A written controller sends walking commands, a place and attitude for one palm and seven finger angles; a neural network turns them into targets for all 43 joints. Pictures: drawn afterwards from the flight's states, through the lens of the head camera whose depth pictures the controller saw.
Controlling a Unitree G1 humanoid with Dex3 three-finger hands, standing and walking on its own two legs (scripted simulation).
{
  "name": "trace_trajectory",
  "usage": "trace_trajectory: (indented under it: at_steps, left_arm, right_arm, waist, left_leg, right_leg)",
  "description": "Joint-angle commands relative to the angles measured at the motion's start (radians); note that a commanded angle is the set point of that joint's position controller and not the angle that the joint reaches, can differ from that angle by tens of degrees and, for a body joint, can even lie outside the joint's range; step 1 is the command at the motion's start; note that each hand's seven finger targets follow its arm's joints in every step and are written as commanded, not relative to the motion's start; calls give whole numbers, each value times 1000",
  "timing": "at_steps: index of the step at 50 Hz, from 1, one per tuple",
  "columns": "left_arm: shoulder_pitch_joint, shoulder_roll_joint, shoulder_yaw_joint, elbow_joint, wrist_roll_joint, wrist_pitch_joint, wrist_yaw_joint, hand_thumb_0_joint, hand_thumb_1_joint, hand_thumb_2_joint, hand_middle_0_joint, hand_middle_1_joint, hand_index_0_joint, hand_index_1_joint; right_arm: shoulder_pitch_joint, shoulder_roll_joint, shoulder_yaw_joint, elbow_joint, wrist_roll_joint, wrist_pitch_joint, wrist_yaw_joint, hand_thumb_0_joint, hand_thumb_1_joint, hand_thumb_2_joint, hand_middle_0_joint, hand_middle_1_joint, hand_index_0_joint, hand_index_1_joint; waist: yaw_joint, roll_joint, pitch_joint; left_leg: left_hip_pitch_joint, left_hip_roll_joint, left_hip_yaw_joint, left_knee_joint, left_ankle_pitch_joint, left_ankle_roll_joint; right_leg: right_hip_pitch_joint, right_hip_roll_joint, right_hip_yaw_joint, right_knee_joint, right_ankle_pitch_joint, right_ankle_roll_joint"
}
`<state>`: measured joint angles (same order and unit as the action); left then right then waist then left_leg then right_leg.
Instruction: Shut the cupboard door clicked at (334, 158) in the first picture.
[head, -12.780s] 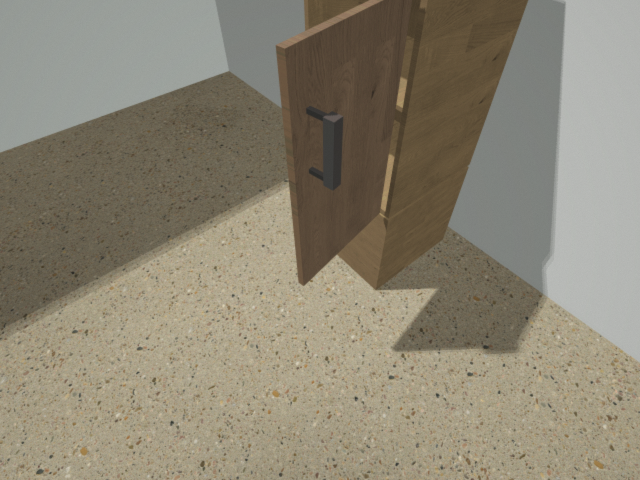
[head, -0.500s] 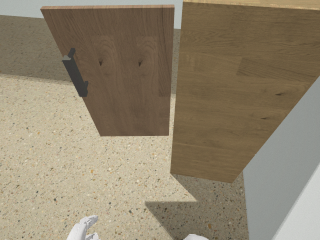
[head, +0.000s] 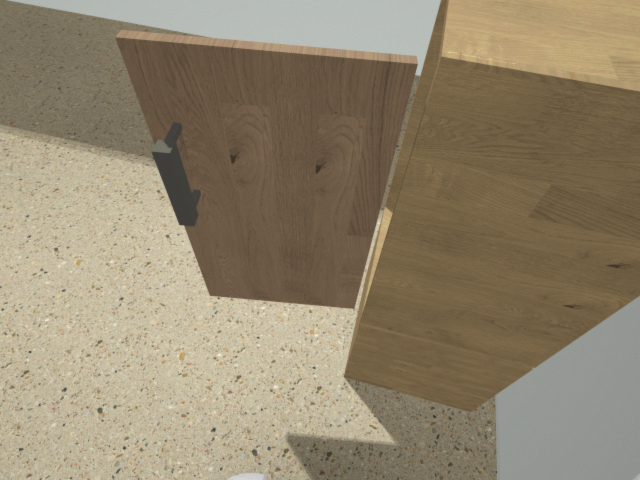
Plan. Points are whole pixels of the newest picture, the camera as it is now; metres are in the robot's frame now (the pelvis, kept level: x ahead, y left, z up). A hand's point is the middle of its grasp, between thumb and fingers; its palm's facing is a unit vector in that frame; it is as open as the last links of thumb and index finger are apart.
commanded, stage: come to a stop and stand still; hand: left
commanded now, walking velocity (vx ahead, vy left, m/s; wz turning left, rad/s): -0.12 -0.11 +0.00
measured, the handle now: (182, 176) +0.48 +0.25 +0.07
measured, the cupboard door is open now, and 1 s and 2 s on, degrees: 100 100 100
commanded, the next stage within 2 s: look again from close up in 0.66 s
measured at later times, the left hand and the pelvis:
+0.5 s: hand out of the picture +0.00 +0.13 -0.17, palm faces +0.04 -0.98 -0.19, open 7.3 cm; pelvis -0.04 -0.05 +0.00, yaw +1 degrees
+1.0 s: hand out of the picture -0.05 +0.13 -0.17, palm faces +0.01 -0.98 -0.19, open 7.4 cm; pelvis -0.04 -0.03 +0.00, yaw +0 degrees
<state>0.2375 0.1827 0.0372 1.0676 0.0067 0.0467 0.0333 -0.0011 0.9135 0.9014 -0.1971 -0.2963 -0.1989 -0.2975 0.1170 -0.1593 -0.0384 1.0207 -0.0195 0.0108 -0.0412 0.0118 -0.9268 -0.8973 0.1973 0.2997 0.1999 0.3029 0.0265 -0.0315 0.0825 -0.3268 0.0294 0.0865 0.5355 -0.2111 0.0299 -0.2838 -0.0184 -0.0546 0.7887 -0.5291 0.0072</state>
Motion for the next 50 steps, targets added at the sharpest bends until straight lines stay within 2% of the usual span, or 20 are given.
trace_trajectory:
  at_steps: [1, 5, 7, 8, 9, 10, 14, 17, 18, 20, 21, 23, 28, 37, 38, 39, 40, 41, 44, 50]
  left_arm:
    - [36, 64, 28, -80, 1, -11, 1, 0, 900, 900, -200, -300, -200, -300]
    - [62, 51, 29, -96, 4, -8, -4, 0, 900, 900, -200, -300, -200, -300]
    - [129, 55, 29, -81, 9, -18, -6, 0, 900, 900, -200, -300, -200, -300]
    - [147, 89, 31, -80, 16, -23, -3, 0, 900, 900, -200, -300, -200, -300]
    - [113, 160, 38, -94, 25, -31, 1, 0, 900, 900, -200, -300, -200, -300]
    - [46, 199, 34, -116, 21, -33, -2, 0, 900, 900, -200, -300, -200, -300]
    - [-49, 137, 18, -106, 17, -54, 0, 0, 900, 900, -200, -300, -200, -300]
    - [-17, 134, 16, -77, 12, -62, 3, 0, 900, 900, -200, -300, -200, -300]
    - [-8, 130, 14, -64, 6, -64, 3, 0, 900, 900, -200, -300, -200, -300]
    - [33, 89, 2, -48, -8, -64, -1, 0, 900, 900, -200, -300, -200, -300]
    - [34, 72, 1, -40, -2, -61, 1, 0, 900, 900, -200, -300, -200, -300]
    - [20, 81, 1, -17, -5, -53, -2, 0, 900, 900, -200, -300, -200, -300]
    - [24, 80, -6, 14, -5, -54, -6, 0, 900, 900, -200, -300, -200, -300]
    - [65, 54, -12, 36, -4, -64, -3, 0, 900, 900, -200, -300, -200, -300]
    - [177, 75, -21, 62, 17, -93, 40, 0, 900, 900, -200, -300, -200, -300]
    - [128, 125, -16, 12, 11, -103, 34, 0, 900, 900, -200, -300, -200, -300]
    - [90, 117, -16, -9, 11, -106, 28, 0, 900, 900, -200, -300, -200, -300]
    - [67, 103, -16, -18, 10, -113, 23, 0, 900, 900, -200, -300, -200, -300]
    - [98, 56, -30, -9, 4, -96, 14, 0, 900, 900, -200, -300, -200, -300]
    - [117, 49, -34, -8, 6, -76, 7, 0, 900, 900, -200, -300, -200, -300]
  right_arm:
    - [117, -214, -51, -32, -5, 8, -23, 0, -900, -900, 200, 300, 200, 300]
    - [72, -215, -57, -52, -7, 12, -11, 0, -900, -900, 200, 300, 200, 300]
    - [47, -204, -56, -56, 0, 15, -2, 0, -900, -900, 200, 300, 200, 300]
    - [53, -176, -52, -61, 9, 19, 5, 0, -900, -900, 200, 300, 200, 300]
    - [53, -116, -45, -76, 16, 27, 15, 0, -900, -900, 200, 300, 200, 300]
    - [16, -102, -36, -90, 13, 36, 28, 0, -900, -900, 200, 300, 200, 300]
    - [57, -87, -33, -26, 9, 38, 28, 0, -900, -900, 200, 300, 200, 300]
    - [102, -59, -18, 14, 12, 21, 23, 0, -900, -900, 200, 300, 200, 300]
    - [130, -55, -12, 32, 12, 11, 21, 0, -900, -900, 200, 300, 200, 300]
    - [145, -106, -6, 52, 5, -14, 10, 0, -900, -900, 200, 300, 200, 300]
    - [148, -111, -9, 58, 6, -13, 7, 0, -900, -900, 200, 300, 200, 300]
    - [130, -104, 0, 77, 5, -18, 1, 0, -900, -900, 200, 300, 200, 300]
    - [172, -78, 5, 100, 6, -9, 2, 0, -900, -900, 200, 300, 200, 300]
    - [237, -49, 12, 120, 6, -15, 1, 0, -900, -900, 200, 300, 200, 300]
    - [105, -86, 14, 46, 13, -39, 16, 0, -900, -900, 200, 300, 200, 300]
    - [188, -23, 19, 13, 11, -27, 22, 0, -900, -900, 200, 300, 200, 300]
    - [231, -27, 18, 23, 11, -26, 24, 0, -900, -900, 200, 300, 200, 300]
    - [262, -15, 26, 22, 3, -36, 25, 0, -900, -900, 200, 300, 200, 300]
    - [252, -49, 31, 12, 5, -46, 18, 0, -900, -900, 200, 300, 200, 300]
    - [237, -82, 34, -3, 4, -42, 17, 0, -900, -900, 200, 300, 200, 300]
  waist:
    - [-47, 145, -180]
    - [-36, 194, -185]
    - [-1, 149, -178]
    - [3, 44, -154]
    - [-17, -177, -98]
    - [-11, -223, -48]
    - [-43, -175, -23]
    - [-39, -98, -42]
    - [-45, -76, -68]
    - [-17, 91, -106]
    - [-11, 58, -99]
    - [-7, 147, -80]
    - [-15, 44, -25]
    - [-25, 12, -6]
    - [25, 50, 13]
    - [-51, 34, -78]
    - [-64, 14, -116]
    - [-70, 61, -143]
    - [-45, 75, -53]
    - [-31, 31, 36]
  left_leg:
    - [251, 328, -251, -113, 728, 189]
    - [159, 296, -213, -148, 460, 145]
    - [54, 235, -182, -109, 243, 90]
    - [-12, 165, -150, -51, 73, 39]
    - [-99, 43, -47, 50, -160, -40]
    - [-60, -10, -45, 171, -288, -61]
    - [-21, -2, -72, 296, -219, -56]
    - [56, 0, -47, 45, -139, -68]
    - [125, 1, -57, -77, -29, -65]
    - [192, 127, -173, -141, 284, -15]
    - [139, 149, -171, -155, 215, -9]
    - [110, 118, -162, -164, 204, -16]
    - [101, 77, -122, -201, 11, -41]
    - [126, 66, -102, -205, 28, -39]
    - [69, 55, -65, 32, 44, -52]
    - [68, 28, -79, 32, -116, -39]
    - [102, 29, -74, 17, -104, -37]
    - [144, 25, -77, -29, -6, -31]
    - [95, 64, -129, -90, 91, -5]
    - [36, 59, -157, -173, -64, 9]
  right_leg:
    - [-134, -7, 54, 177, -65, 4]
    - [-24, -13, 23, 3, 16, 3]
    - [127, -5, -5, -249, 211, 0]
    - [176, -44, 56, -407, 291, -8]
    - [127, -222, 268, -512, 269, -76]
    - [-29, -329, 320, -575, 233, -159]
    - [-25, -227, 196, -483, 507, -177]
    - [61, -202, 156, -405, 620, -150]
    - [72, -185, 151, -370, 623, -123]
    - [71, -97, 99, -342, 502, -45]
    - [123, -75, 90, -379, 405, -35]
    - [153, -81, 82, -381, 428, -32]
    - [130, -97, 113, -473, 311, -43]
    - [103, -93, 124, -500, 299, -49]
    - [79, -158, 187, -453, 796, -14]
    - [113, -210, 220, -455, 677, -63]
    - [83, -185, 190, -451, 491, -94]
    - [91, -158, 152, -405, 558, -106]
    - [61, -82, 107, -367, 391, -69]
    - [22, -64, 109, -388, 208, -55]
